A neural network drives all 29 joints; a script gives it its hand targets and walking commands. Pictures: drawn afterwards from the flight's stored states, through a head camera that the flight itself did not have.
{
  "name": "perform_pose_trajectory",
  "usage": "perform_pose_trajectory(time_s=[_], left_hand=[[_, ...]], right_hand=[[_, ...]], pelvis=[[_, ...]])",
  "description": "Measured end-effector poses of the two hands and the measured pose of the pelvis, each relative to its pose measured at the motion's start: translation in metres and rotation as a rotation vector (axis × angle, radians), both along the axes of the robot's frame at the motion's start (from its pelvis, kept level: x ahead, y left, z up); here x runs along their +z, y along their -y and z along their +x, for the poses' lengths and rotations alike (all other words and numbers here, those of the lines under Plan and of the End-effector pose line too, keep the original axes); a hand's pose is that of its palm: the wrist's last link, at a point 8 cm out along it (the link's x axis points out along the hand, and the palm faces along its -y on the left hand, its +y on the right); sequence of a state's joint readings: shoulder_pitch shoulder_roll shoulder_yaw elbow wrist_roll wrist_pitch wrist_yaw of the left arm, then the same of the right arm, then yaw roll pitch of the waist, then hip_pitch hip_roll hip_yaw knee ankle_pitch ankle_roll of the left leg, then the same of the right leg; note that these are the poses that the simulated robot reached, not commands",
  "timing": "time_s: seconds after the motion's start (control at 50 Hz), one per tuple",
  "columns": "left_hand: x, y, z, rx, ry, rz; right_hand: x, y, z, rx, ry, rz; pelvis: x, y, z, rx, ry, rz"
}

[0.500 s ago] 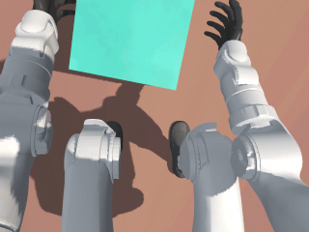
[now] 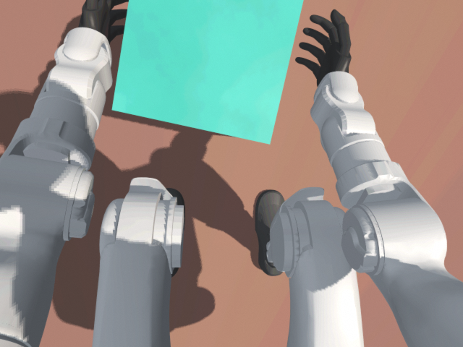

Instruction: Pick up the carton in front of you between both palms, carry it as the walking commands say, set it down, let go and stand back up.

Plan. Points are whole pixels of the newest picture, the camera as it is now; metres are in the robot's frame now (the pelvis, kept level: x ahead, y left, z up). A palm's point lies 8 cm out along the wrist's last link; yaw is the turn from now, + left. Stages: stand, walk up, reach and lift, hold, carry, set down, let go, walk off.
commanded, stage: reach and lift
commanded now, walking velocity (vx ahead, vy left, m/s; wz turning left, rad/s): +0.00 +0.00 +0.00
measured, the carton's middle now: (205, 69) +0.49 +0.07 -0.25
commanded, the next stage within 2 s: none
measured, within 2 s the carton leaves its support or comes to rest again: leaves its support in 0.38 s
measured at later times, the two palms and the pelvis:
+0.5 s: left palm (100, 28) +0.50 +0.21 -0.15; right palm (329, 65) +0.50 -0.09 -0.13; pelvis +0.00 +0.00 +0.00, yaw +2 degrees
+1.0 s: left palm out of the picture +0.46 +0.22 +0.05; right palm (437, 50) +0.47 -0.08 +0.06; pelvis +0.01 -0.02 +0.12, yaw +6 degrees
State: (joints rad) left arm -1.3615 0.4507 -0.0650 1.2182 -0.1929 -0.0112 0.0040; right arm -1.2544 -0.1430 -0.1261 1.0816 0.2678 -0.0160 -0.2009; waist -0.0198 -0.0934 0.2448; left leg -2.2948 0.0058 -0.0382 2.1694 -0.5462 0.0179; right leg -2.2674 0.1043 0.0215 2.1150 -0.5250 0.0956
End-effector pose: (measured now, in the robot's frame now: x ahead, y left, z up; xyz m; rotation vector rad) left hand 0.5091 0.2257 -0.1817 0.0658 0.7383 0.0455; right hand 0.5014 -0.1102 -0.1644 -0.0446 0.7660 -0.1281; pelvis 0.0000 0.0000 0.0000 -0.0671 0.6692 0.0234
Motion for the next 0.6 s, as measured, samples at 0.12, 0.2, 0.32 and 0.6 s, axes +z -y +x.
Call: perform_pose_trajectory(time_s=[0.12,0.2,0.32,0.6], left_hand=[[0.002,0.006,0.001,0.003,-0.015,0.01],[0.002,0.008,0.003,0.005,-0.035,0.011],[0.005,0.011,0.005,-0.004,-0.056,0.032],[0.088,0.003,-0.024,0.071,0.059,-0.005]], right_hand=[[0.001,-0.024,0.004,0.003,0.002,0.018],[0.001,-0.025,0.003,-0.04,-0.005,0.014],[0.004,-0.025,0.006,-0.05,-0.012,0.013],[0.081,-0.033,-0.018,-0.061,0.116,0.066]], pelvis=[[0.002,0.002,-0.002,0.007,-0.001,0.001],[0.001,0.002,-0.003,0.015,-0.002,-0.002],[-0.006,0.001,-0.002,0.009,0.012,-0.001],[0.017,0.007,-0.003,0.05,0.059,0.011]])
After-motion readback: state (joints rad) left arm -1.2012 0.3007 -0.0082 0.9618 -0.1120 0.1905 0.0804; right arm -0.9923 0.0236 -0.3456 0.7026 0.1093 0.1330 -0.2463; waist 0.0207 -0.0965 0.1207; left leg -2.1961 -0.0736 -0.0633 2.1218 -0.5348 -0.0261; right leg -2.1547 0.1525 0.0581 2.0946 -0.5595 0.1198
